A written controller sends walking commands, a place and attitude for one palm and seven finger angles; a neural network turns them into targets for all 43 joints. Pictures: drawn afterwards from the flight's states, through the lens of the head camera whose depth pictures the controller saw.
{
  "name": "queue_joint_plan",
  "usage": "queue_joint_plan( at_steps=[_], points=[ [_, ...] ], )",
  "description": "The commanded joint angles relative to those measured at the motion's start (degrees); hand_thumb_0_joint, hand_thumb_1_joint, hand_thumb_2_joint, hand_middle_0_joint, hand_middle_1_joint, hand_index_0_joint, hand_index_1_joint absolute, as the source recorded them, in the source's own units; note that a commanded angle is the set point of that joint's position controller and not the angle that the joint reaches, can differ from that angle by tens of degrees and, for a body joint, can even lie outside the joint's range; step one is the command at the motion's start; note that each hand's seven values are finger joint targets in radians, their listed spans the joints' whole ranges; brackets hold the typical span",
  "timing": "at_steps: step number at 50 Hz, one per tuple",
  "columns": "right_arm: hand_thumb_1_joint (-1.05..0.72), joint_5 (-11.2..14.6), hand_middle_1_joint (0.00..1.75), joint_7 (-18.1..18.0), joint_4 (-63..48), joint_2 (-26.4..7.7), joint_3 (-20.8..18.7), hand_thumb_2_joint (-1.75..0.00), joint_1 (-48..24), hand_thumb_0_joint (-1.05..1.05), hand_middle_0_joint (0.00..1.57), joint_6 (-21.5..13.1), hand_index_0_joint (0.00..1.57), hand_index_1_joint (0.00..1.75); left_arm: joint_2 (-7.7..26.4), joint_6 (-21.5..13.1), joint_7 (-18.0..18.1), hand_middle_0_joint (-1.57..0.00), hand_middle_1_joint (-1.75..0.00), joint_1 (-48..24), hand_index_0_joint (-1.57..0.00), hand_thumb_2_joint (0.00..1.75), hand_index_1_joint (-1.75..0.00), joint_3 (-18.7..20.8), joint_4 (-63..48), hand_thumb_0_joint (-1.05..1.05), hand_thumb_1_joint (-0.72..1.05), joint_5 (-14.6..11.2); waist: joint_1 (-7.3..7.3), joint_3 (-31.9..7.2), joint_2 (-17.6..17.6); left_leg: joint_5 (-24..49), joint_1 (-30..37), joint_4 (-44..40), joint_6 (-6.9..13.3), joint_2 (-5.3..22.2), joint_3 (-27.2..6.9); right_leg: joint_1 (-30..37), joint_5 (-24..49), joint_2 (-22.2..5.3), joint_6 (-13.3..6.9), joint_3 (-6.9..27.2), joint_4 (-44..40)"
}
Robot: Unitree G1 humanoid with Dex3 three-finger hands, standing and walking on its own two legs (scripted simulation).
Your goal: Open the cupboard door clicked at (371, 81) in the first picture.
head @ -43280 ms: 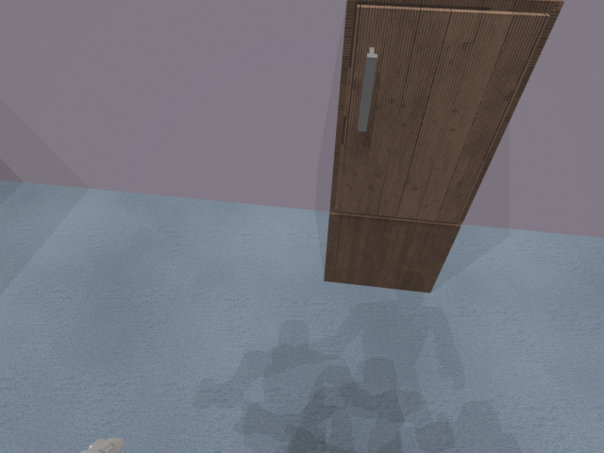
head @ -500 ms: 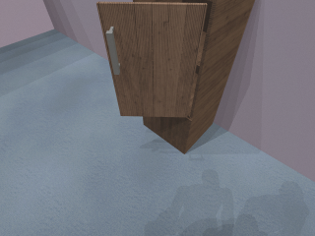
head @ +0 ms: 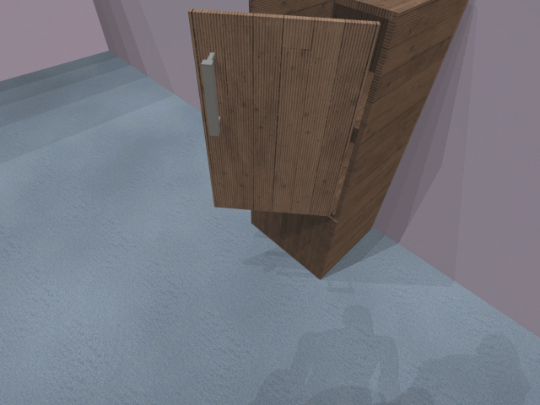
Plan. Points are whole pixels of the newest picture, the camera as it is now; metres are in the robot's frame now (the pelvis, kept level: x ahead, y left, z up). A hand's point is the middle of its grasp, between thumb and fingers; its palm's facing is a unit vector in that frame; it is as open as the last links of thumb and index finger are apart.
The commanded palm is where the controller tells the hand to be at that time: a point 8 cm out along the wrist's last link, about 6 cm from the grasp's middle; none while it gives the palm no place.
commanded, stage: shuffle to correct the standing spot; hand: left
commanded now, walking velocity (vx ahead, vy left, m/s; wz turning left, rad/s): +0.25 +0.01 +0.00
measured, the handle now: (213, 95) +0.73 +0.20 +0.08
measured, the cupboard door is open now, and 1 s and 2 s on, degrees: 40 40 40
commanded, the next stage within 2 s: come to a stop and stand still in 0.46 s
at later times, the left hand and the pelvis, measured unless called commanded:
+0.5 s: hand (181, 346) +0.25 +0.19 -0.17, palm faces -0.06 -0.98 -0.19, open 7.3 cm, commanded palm none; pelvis +0.14 +0.01 +0.00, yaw -2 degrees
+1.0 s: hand (174, 349) +0.25 +0.20 -0.19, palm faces +0.08 -0.98 -0.20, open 7.3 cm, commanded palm none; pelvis +0.21 +0.01 -0.01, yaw +0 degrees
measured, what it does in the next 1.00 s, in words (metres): walks ahead: right foot, then left foot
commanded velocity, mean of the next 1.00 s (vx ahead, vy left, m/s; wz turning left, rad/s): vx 0.02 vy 0.00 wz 0.00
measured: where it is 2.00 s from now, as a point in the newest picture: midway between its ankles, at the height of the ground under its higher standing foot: outside the picture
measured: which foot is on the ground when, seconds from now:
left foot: down 0.00-0.56, up 0.58-0.86, down 0.88-1.00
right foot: down 0.00-0.10, up 0.12-0.54, down 0.56-0.90, up 0.92-1.00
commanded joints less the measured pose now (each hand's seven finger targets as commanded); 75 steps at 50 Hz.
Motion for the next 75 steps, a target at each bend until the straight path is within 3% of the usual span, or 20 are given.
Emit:
queue_joint_plan(
  at_steps=[1,3,5,6,9,13,22,25,26,28,29,31,34,43,46,51,58,63,66,75],
  points=[
    [-0.9,0.64,0.3,0.2,-5.48,-2.53,-1.43,-0.9,-1.75,0.0,0.2,-2.46,0.2,0.3,8.6,-1.55,0.36,-0.2,-0.3,4.77,-0.2,0.9,-0.3,2.53,-1.6,0.0,0.9,0.46,-0.42,10.61,-4.79,-1.98,-9.28,-1.5,0.56,2.14,-0.19,-3.78,-5.05,-19.18,-9.97,19.68,-12.97],
    [-0.9,0.77,0.3,-0.16,-2.89,-1.36,-1.03,-0.9,6.12,0.0,0.2,-3.4,0.2,0.3,7.68,-1.41,-0.05,-0.2,-0.3,2.2,-0.2,0.9,-0.3,2.44,-2.12,0.0,0.9,0.11,-3.65,5.91,-1.8,6.17,6.99,-14.04,0.6,-0.28,2.03,-10.41,-0.44,-12.58,-6.16,10.6,-3.29],
    [-0.9,-0.29,0.3,-1.4,0.08,-9.91,-2.9,-0.9,18.03,0.0,0.2,-4.13,0.2,0.3,2.83,-1.5,-0.77,-0.2,-0.3,1.18,-0.2,0.9,-0.3,1.49,-4.21,0.0,0.9,-0.48,-6.85,2.63,20.45,1.7,20.13,-27.03,8.82,18.86,-26.36,-28.39,-11.85,-1.09,-0.03,-3.06,26.48],
    [-0.9,0.02,0.3,-1.68,-0.27,-10.01,-2.97,-0.9,19.12,0.0,0.2,-3.48,0.2,0.3,4.33,-1.82,-0.73,-0.2,-0.3,-2.65,-0.2,0.9,-0.3,1.55,-5.92,0.0,0.9,0.15,-7.49,4.15,14.11,4.13,19.3,-28.73,13.28,22.54,-31.24,-32.32,-13.61,-3.0,-0.75,0.12,35.58],
    [-0.9,0.13,0.3,-1.8,-2.14,-4.28,-1.16,-0.9,11.76,0.0,0.2,-4.58,0.2,0.3,3.09,-1.68,-0.97,-0.2,-0.3,-3.56,-0.2,0.9,-0.3,1.76,-4.12,0.0,0.9,0.63,-3.4,8.78,1.73,18.86,9.65,-28.79,11.9,18.72,-21.08,-32.46,-3.23,-7.92,0.15,2.5,43.28],
    [-0.9,0.44,0.3,-2.39,-0.81,-4.05,-0.61,-0.9,12.46,0.0,0.2,-5.98,0.2,0.3,1.09,-0.71,-1.43,-0.2,-0.3,-3.04,-0.2,0.9,-0.3,1.37,-4.04,0.0,0.9,0.43,-1.62,5.61,2.89,43.58,13.94,-25.77,10.14,14.16,-7.93,-32.19,1.52,-7.8,2.18,0.11,41.11],
    [-0.9,-0.25,0.3,-2.22,1.02,-4.22,-1.13,-0.9,13.57,0.0,0.2,-4.64,0.2,0.3,2.26,-0.79,-1.74,-0.2,-0.3,-15.82,-0.2,0.9,-0.3,1.25,-8.79,0.0,0.9,0.0,-3.82,6.51,6.99,48.23,14.03,-22.44,7.02,12.14,-2.14,-23.35,5.79,-5.67,1.08,-4.94,14.66],
    [-0.9,0.29,0.3,-1.95,0.74,-5.77,-1.9,-0.9,11.83,0.0,0.2,-3.97,0.2,0.3,4.42,-1.44,-1.35,-0.2,-0.3,-7.34,-0.2,0.9,-0.3,1.98,-6.16,0.0,0.9,0.12,0.35,1.52,3.9,47.61,11.61,-12.86,5.19,11.52,-1.25,-7.31,11.0,-3.57,0.43,-6.24,6.08],
    [-0.9,0.6,0.3,-1.55,0.62,-5.12,-1.82,-0.9,11.56,0.0,0.2,-3.93,0.2,0.3,6.73,-1.92,-1.02,-0.2,-0.3,-1.95,-0.2,0.9,-0.3,2.57,-4.54,0.0,0.9,0.26,2.86,-1.1,1.12,42.54,6.23,-6.01,3.67,9.41,-0.63,2.95,14.19,-4.32,-0.02,-4.81,4.09],
    [-0.9,1.56,0.3,-1.15,-1.21,-1.0,-1.48,-0.9,14.98,0.0,0.2,-3.84,0.2,0.3,15.49,-2.44,-0.09,-0.2,-0.3,7.78,-0.2,0.9,-0.3,4.69,-2.04,0.0,0.9,-0.01,4.73,-11.89,-18.89,-11.16,-13.2,27.55,-0.71,-2.16,4.08,21.72,31.63,-29.42,-11.14,25.86,-2.52],
    [-0.9,1.4,0.3,-1.38,-1.99,-2.7,-1.77,-0.9,11.06,0.0,0.2,-3.04,0.2,0.3,14.87,-1.98,0.16,-0.2,-0.3,5.89,-0.2,0.9,-0.3,4.3,-2.66,0.0,0.9,-0.81,4.88,-8.33,-13.09,-12.73,-14.58,35.06,0.0,0.3,-2.18,14.08,25.56,-29.6,-13.68,26.62,-6.91],
    [-0.9,1.02,0.3,-1.19,-2.26,0.03,-1.75,-0.9,6.14,0.0,0.2,-1.93,0.2,0.3,9.35,-1.59,0.92,-0.2,-0.3,-4.79,-0.2,0.9,-0.3,3.12,-4.7,0.0,0.9,-0.49,0.92,3.72,-5.37,-5.77,-13.13,33.44,-0.83,3.63,-2.92,-5.03,21.51,-26.48,-10.58,19.46,-10.59],
    [-0.9,1.25,0.3,-1.29,-1.05,2.49,-0.97,-0.9,8.9,0.0,0.2,0.31,0.2,0.3,6.97,-1.29,1.55,-0.2,-0.3,-11.85,-0.2,0.9,-0.3,1.65,-7.21,0.0,0.9,0.3,-3.73,2.56,-5.57,-3.11,-1.59,15.97,-2.44,3.71,-2.1,-15.91,35.5,-20.22,-7.4,4.27,-8.14],
    [-0.9,0.8,0.3,-1.09,-5.94,-2.12,-3.28,-0.9,4.32,0.0,0.2,1.08,0.2,0.3,10.9,1.61,1.16,-0.2,-0.3,-10.32,-0.2,0.9,-0.3,3.87,-8.6,0.0,0.9,-0.04,-2.87,-1.81,-6.98,12.37,5.97,-10.17,-3.15,0.86,1.22,-12.28,27.42,-18.8,-4.92,5.54,1.67],
    [-0.9,-0.12,0.3,-1.33,-10.13,-9.81,-4.17,-0.9,-1.35,0.0,0.2,0.34,0.2,0.3,5.82,3.08,1.15,-0.2,-0.3,-9.38,-0.2,0.9,-0.3,2.67,-10.24,0.0,0.9,-0.44,-2.15,0.19,14.94,37.53,-1.08,-24.01,10.08,21.04,-18.87,-15.71,-14.74,-4.31,3.16,-1.74,26.13],
    [-0.9,0.11,0.3,-2.19,-11.96,-6.57,-2.83,-0.9,-8.79,0.0,0.2,-0.67,0.2,0.3,5.92,3.36,0.9,-0.2,-0.3,-4.63,-0.2,0.9,-0.3,2.94,-6.72,0.0,0.9,0.38,0.53,-0.19,3.75,30.76,0.95,-22.63,9.12,14.22,-9.3,-18.69,-5.51,-4.85,4.04,4.07,38.32],
    [-0.9,0.2,0.3,-2.12,-8.95,-9.16,-4.06,-0.9,-2.55,0.0,0.2,-0.1,0.2,0.3,5.38,3.37,0.65,-0.2,-0.3,-5.96,-0.2,0.9,-0.3,1.94,-7.31,0.0,0.9,0.11,-3.72,-5.04,7.57,30.97,14.06,-22.74,9.43,15.7,-12.94,-15.35,-11.57,-5.42,5.24,1.26,19.66],
    [-0.9,0.5,0.3,-1.27,-8.28,-9.1,-4.59,-0.9,-4.73,0.0,0.2,0.49,0.2,0.3,4.68,2.61,0.77,-0.2,-0.3,1.82,-0.2,0.9,-0.3,1.69,-3.99,0.0,0.9,0.0,-0.71,-3.91,5.97,13.19,3.95,-23.03,4.33,10.79,-9.37,-1.43,0.26,-4.24,3.43,-2.23,-2.33],
    [-0.9,1.04,0.3,-0.4,-9.48,-2.57,-2.92,-0.9,-7.12,0.0,0.2,1.14,0.2,0.3,10.59,1.66,1.25,-0.2,-0.3,-0.51,-0.2,0.9,-0.3,1.89,-4.47,0.0,0.9,0.35,-1.11,3.48,-13.06,4.23,-4.73,-11.47,-2.63,1.04,-0.08,-7.18,-3.96,-19.02,-2.85,13.09,-15.95],
    [-0.9,0.76,0.3,-1.14,-2.07,-3.85,-1.46,-0.9,-1.45,0.0,0.2,0.09,0.2,0.3,5.78,0.33,1.14,-0.2,-0.3,-1.72,-0.2,0.9,-0.3,0.16,-2.39,0.0,0.9,-0.73,-1.85,8.67,-1.57,19.22,3.82,-15.48,-1.88,4.6,-3.53,-10.92,3.05,-9.79,1.2,4.73,-9.74]
  ],
)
